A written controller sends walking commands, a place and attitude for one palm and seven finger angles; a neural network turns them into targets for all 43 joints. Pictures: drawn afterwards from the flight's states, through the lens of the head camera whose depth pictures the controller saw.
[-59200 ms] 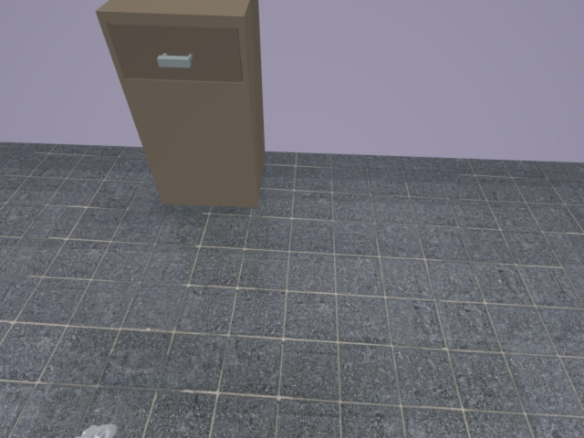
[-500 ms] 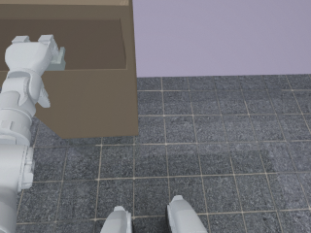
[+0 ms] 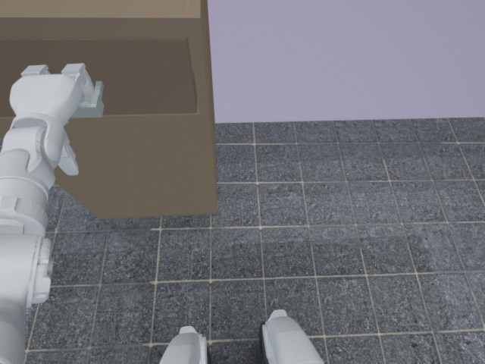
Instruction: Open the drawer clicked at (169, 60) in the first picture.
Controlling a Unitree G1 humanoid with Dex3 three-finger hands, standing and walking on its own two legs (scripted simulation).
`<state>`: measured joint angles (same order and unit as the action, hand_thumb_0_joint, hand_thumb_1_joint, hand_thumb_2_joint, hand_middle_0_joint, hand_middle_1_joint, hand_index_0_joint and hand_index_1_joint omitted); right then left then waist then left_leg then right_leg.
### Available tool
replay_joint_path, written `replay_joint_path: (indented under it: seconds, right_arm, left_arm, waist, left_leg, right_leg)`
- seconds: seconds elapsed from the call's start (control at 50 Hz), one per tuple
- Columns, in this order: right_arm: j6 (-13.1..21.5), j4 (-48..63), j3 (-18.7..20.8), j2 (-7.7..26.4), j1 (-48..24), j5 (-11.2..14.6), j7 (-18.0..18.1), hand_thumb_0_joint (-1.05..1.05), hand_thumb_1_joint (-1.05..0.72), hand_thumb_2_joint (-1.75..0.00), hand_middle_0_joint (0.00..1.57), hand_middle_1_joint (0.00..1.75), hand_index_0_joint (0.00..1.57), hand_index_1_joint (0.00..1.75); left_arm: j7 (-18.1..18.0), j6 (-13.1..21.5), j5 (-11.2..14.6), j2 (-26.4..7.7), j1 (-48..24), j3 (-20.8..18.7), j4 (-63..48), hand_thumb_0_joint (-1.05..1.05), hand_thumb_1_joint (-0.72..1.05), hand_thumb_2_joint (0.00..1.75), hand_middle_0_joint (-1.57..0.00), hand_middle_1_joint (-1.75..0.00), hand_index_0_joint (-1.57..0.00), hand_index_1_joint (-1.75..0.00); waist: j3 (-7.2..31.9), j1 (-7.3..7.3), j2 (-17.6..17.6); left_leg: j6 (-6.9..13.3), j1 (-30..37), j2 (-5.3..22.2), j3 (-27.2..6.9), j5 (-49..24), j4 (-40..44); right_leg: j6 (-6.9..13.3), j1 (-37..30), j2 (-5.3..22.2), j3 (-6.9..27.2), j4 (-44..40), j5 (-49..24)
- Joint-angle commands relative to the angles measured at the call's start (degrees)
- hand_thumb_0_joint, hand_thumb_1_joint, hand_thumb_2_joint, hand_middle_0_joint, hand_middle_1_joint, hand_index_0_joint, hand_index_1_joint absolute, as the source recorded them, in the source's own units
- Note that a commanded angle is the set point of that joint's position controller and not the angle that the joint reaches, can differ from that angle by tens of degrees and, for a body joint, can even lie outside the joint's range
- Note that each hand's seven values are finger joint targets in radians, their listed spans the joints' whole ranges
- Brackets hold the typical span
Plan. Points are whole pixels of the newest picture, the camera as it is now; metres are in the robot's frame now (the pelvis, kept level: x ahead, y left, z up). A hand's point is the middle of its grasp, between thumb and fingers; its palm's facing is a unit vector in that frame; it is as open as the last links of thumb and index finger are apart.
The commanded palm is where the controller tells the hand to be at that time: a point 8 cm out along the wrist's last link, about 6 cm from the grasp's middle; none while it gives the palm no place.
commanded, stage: lift the fingers back up to retry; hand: left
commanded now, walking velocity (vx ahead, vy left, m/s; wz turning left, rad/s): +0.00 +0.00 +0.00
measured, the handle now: (72, 96) +0.58 +0.26 +0.03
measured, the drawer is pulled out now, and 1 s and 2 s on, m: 0.00 0.00 0.00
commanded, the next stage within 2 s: re-aim the fingers above the handle in 0.54 s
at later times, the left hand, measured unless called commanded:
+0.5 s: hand (48, 94) +0.53 +0.26 +0.09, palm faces -0.10 -0.01 -1.00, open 13.8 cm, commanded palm +0.50 +0.25 +0.14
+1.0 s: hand (49, 99) +0.52 +0.26 +0.09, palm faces -0.09 +0.00 -1.00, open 13.8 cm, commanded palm +0.50 +0.25 +0.14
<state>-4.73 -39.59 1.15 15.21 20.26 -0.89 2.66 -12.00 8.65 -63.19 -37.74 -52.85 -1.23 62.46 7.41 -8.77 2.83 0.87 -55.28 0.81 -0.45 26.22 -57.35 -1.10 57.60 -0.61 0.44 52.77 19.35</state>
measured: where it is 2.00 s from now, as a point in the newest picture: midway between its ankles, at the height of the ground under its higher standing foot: outside the picture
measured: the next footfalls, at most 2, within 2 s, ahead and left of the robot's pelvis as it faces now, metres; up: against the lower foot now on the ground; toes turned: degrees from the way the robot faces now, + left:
none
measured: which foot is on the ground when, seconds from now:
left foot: down 0.00-1.00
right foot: down 0.00-1.00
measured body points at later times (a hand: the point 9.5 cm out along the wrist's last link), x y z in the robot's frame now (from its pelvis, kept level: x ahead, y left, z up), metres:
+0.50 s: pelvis +0.05 +0.00 +0.04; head +0.15 +0.00 +0.47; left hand +0.52 +0.26 +0.14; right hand +0.07 -0.27 -0.09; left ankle +0.00 +0.11 -0.67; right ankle +0.05 -0.13 -0.67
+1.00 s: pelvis +0.04 +0.00 +0.03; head +0.14 +0.00 +0.47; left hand +0.52 +0.25 +0.14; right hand +0.06 -0.27 -0.10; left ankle +0.00 +0.11 -0.67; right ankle +0.05 -0.13 -0.67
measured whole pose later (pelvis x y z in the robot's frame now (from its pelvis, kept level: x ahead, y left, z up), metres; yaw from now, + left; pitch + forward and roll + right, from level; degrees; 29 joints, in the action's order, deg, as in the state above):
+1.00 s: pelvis +0.04 +0.00 +0.03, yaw +0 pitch +19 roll -2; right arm -8.1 -40.3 3.4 14.9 19.7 -0.8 1.2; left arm -10.7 7.8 -62.1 -33.5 -46.7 0.2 57.6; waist 7.6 -5.4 3.0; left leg 0.9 -39.2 0.8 -0.1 24.6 -44.9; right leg -1.1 41.8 -0.5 0.7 41.2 18.3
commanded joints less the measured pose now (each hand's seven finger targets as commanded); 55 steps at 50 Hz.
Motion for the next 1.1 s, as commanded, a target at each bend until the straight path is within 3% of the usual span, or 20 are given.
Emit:
replay_joint_path:
  seconds: [0.0,0.1,0.16,0.18,0.24,0.28,0.32,0.4,0.42,0.48,0.56,0.62,0.72,0.74,0.84,0.86,0.9,0.96,1.02,1.08]
  right_arm:
    - [0.8,2.1,4.0,10.0,10.3,-0.2,1.2,0.00,-0.90,-0.90,0.20,0.30,0.20,0.30]
    - [0.4,1.5,4.5,9.9,9.9,-0.7,1.0,0.00,-0.90,-0.90,0.20,0.30,0.20,0.30]
    - [-0.4,1.2,4.4,9.9,9.2,-0.5,0.3,0.00,-0.90,-0.90,0.20,0.30,0.20,0.30]
    - [-0.6,1.1,4.4,9.9,9.2,-0.5,0.0,0.00,-0.90,-0.90,0.20,0.30,0.20,0.30]
    - [-1.3,1.8,4.6,9.7,9.1,-0.1,-0.6,0.00,-0.90,-0.90,0.20,0.30,0.20,0.30]
    - [-1.9,2.1,4.8,9.9,8.9,0.1,-0.4,0.00,-0.90,-0.90,0.20,0.30,0.20,0.30]
    - [-2.1,2.4,4.9,9.7,8.5,0.4,-0.1,0.00,-0.90,-0.90,0.20,0.30,0.20,0.30]
    - [-2.2,2.5,5.1,9.3,8.1,0.4,0.3,0.00,-0.90,-0.90,0.20,0.30,0.20,0.30]
    - [-2.3,2.5,5.2,9.6,8.1,0.5,0.3,0.00,-0.90,-0.90,0.20,0.30,0.20,0.30]
    - [-2.4,3.2,5.5,9.1,7.8,0.1,-0.2,0.00,-0.90,-0.90,0.20,0.30,0.20,0.30]
    - [-2.6,3.3,5.3,9.1,7.1,0.2,-0.4,0.00,-0.90,-0.90,0.20,0.30,0.20,0.30]
    - [-2.4,3.2,5.5,9.1,6.8,-0.2,-0.5,0.00,-0.90,-0.90,0.20,0.30,0.20,0.30]
    - [-1.8,2.4,5.9,9.1,7.2,-0.8,-0.5,0.00,-0.90,-0.90,0.20,0.30,0.20,0.30]
    - [-1.9,2.4,5.7,9.1,7.0,-0.8,-0.6,0.00,-0.90,-0.90,0.20,0.30,0.20,0.30]
    - [-2.1,1.9,5.6,9.3,7.3,-0.4,-0.9,0.00,-0.90,-0.90,0.20,0.30,0.20,0.30]
    - [-2.2,2.1,5.5,9.5,7.4,-0.1,-0.9,0.00,-0.90,-0.90,0.20,0.30,0.20,0.30]
    - [-2.3,2.4,5.6,9.1,7.4,-0.1,-0.7,0.00,-0.90,-0.90,0.20,0.30,0.20,0.30]
    - [-2.4,2.8,5.5,9.2,7.2,0.1,-0.3,0.00,-0.90,-0.90,0.20,0.30,0.20,0.30]
    - [-2.2,3.0,5.1,9.3,6.7,0.2,0.2,0.00,-0.90,-0.90,0.20,0.30,0.20,0.30]
    - [-1.9,2.8,4.8,9.6,6.2,-0.1,0.5,0.00,-0.90,-0.90,0.20,0.30,0.20,0.30]
  left_arm:
    - [-2.9,1.7,1.6,-15.6,-26.0,-3.8,-14.4,0.00,-0.50,0.30,-0.30,-1.20,-0.30,-1.20]
    - [-3.8,3.2,2.1,-17.4,-23.7,-6.7,-17.7,0.00,-0.50,0.30,-0.30,-1.20,-0.30,-1.20]
    - [-4.4,1.3,1.9,-15.3,-19.6,-5.7,-14.8,0.00,-0.50,0.30,-0.30,-1.20,-0.30,-1.20]
    - [-4.4,0.7,1.9,-14.5,-20.4,-5.0,-14.9,0.00,-0.50,0.30,-0.30,-1.20,-0.30,-1.20]
    - [-3.5,-2.0,1.8,-12.1,-16.5,-3.2,-12.8,0.00,-0.50,0.30,-0.30,-1.20,-0.30,-1.20]
    - [-2.3,-1.7,2.8,-14.3,-17.6,-5.1,-15.8,0.00,-0.50,0.30,-0.30,-1.20,-0.30,-1.20]
    - [-1.3,-1.4,3.0,-14.5,-19.1,-4.7,-16.8,0.00,-0.50,0.30,-0.30,-1.20,-0.30,-1.20]
    - [0.3,0.3,2.7,-10.3,-16.8,-1.9,-15.8,0.00,-0.50,0.30,-0.30,-1.20,-0.30,-1.20]
    - [0.5,0.8,2.6,-11.9,-15.9,-3.4,-16.0,0.00,-0.50,0.30,-0.30,-1.20,-0.30,-1.20]
    - [0.8,2.4,3.1,-10.5,-13.3,-3.5,-18.2,0.00,-0.50,0.30,-0.30,-1.20,-0.30,-1.20]
    - [-0.4,2.6,2.5,-10.7,-13.6,-3.7,-17.1,0.00,-0.50,0.30,-0.30,-1.20,-0.30,-1.20]
    - [-2.2,3.2,1.6,-12.7,-17.8,-5.0,-20.4,0.00,-0.50,0.30,-0.30,-1.20,-0.30,-1.20]
    - [-4.5,3.1,1.5,-13.7,-20.0,-6.3,-22.1,0.00,-0.50,0.30,-0.30,-1.20,-0.30,-1.20]
    - [-4.5,2.6,1.6,-13.8,-18.9,-6.4,-20.5,0.00,-0.50,0.30,-0.30,-1.20,-0.30,-1.20]
    - [-3.3,-0.7,1.5,-9.6,-17.9,-2.4,-15.6,0.00,-0.50,0.30,-0.30,-1.20,-0.30,-1.20]
    - [-2.7,-1.1,1.4,-11.5,-16.9,-3.7,-15.3,0.00,-0.50,0.30,-0.30,-1.20,-0.30,-1.20]
    - [-1.5,-1.0,1.8,-7.8,-18.3,-0.4,-15.9,0.00,-0.50,0.30,-0.30,-1.20,-0.30,-1.20]
    - [0.0,-0.2,2.1,-9.5,-15.8,-2.0,-15.0,0.00,-0.50,0.30,-0.30,-1.20,-0.30,-1.20]
    - [-0.1,1.6,2.1,-10.9,-18.1,-2.6,-15.3,0.00,-0.50,0.30,-0.30,-1.20,-0.30,-1.20]
    - [-1.7,2.9,1.4,-16.5,-19.3,-7.0,-16.2,0.00,-0.50,0.30,-0.30,-1.20,-0.30,-1.20]
  waist:
    - [29.4,-0.46,4.7]
    - [31.0,1.05,5.9]
    - [26.6,1.75,5.3]
    - [26.7,1.87,6.3]
    - [25.2,2.51,3.9]
    - [27.1,2.97,2.9]
    - [26.0,2.24,1.4]
    - [22.2,1.64,0.6]
    - [21.9,2.28,0.3]
    - [24.4,3.50,2.2]
    - [21.6,3.18,1.0]
    - [24.3,2.95,4.1]
    - [29.1,2.78,5.7]
    - [28.3,2.95,5.1]
    - [25.1,2.12,3.0]
    - [25.5,2.91,2.7]
    - [25.5,1.80,2.3]
    - [23.4,2.35,-0.4]
    - [20.2,2.06,-0.2]
    - [20.8,3.21,1.5]
  left_leg:
    - [1.5,20.9,-1.6,-0.7,-19.7,8.5]
    - [1.1,25.4,-1.6,-0.5,-27.1,9.3]
    - [0.8,24.7,-1.5,0.0,-29.0,10.8]
    - [0.6,25.5,-1.5,0.2,-30.9,11.1]
    - [0.7,26.4,-1.2,0.8,-33.3,12.5]
    - [0.8,27.5,-1.2,0.9,-35.1,13.2]
    - [1.2,27.5,-1.4,1.0,-33.5,14.2]
    - [1.2,28.7,-1.3,0.9,-34.8,15.1]
    - [1.0,28.8,-1.2,0.6,-35.1,15.2]
    - [0.9,31.1,-1.2,1.1,-39.9,14.8]
    - [0.8,28.4,-1.5,1.0,-35.5,15.1]
    - [0.6,30.2,-1.5,0.8,-36.8,14.4]
    - [0.4,33.1,-1.3,0.2,-41.0,12.8]
    - [0.4,31.9,-1.4,0.4,-40.0,12.9]
    - [0.5,31.0,-1.1,0.6,-37.8,13.9]
    - [0.5,30.2,-1.2,0.6,-36.9,14.3]
    - [0.7,30.9,-1.3,0.7,-35.8,14.8]
    - [1.2,29.0,-1.4,1.0,-32.2,15.5]
    - [1.3,26.5,-1.8,0.9,-26.9,16.5]
    - [1.2,25.1,-2.0,1.0,-26.0,16.2]
  right_leg:
    - [2.5,-18.9,-2.4,-1.7,-7.8,-11.6]
    - [2.7,-22.3,-2.5,-1.9,-8.7,-16.6]
    - [2.7,-23.2,-2.6,-2.3,-9.6,-18.1]
    - [2.9,-23.8,-2.6,-2.4,-9.8,-19.2]
    - [2.7,-26.4,-2.8,-2.6,-11.3,-21.1]
    - [2.7,-29.9,-2.6,-2.0,-11.8,-23.9]
    - [2.4,-31.6,-2.5,-1.6,-12.9,-24.8]
    - [2.4,-30.0,-2.5,-1.9,-13.9,-24.0]
    - [2.6,-30.0,-2.5,-1.8,-13.8,-24.0]
    - [2.8,-31.2,-2.5,-1.7,-13.5,-26.0]
    - [2.8,-30.0,-2.5,-1.9,-13.3,-24.1]
    - [2.9,-29.0,-2.5,-1.7,-12.6,-23.9]
    - [2.7,-28.4,-2.6,-1.9,-11.4,-25.1]
    - [2.7,-28.8,-2.5,-2.0,-11.5,-24.8]
    - [2.6,-28.0,-2.7,-2.4,-12.7,-23.3]
    - [2.7,-29.3,-2.6,-2.2,-12.8,-23.3]
    - [2.6,-29.5,-2.6,-2.1,-13.6,-23.3]
    - [2.6,-31.0,-2.5,-1.7,-14.2,-22.5]
    - [2.8,-29.8,-2.3,-1.6,-14.4,-19.5]
    - [3.1,-29.7,-2.2,-1.2,-13.5,-18.5]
